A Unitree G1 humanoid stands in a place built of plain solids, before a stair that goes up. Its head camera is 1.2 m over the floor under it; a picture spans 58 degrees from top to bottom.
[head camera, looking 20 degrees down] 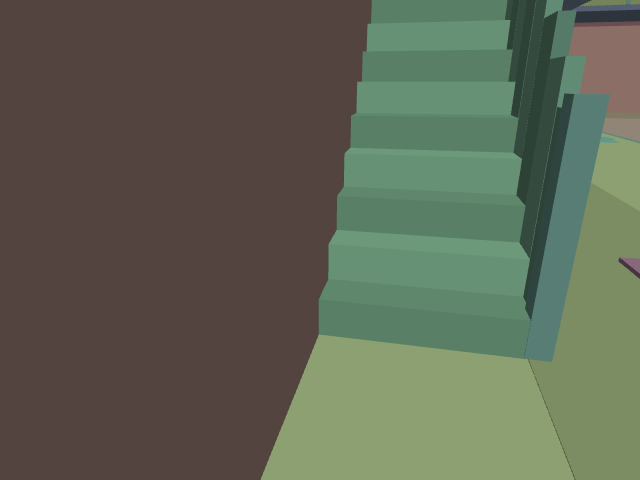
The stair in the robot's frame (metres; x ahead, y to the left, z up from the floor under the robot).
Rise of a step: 0.20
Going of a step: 0.24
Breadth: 0.99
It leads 12 degrees to the right of straight ahead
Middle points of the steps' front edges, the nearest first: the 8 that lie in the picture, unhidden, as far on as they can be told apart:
1.79 -0.48 0.20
2.03 -0.53 0.40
2.26 -0.58 0.60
2.49 -0.63 0.80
2.73 -0.68 1.00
2.96 -0.73 1.21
3.20 -0.78 1.41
3.43 -0.83 1.61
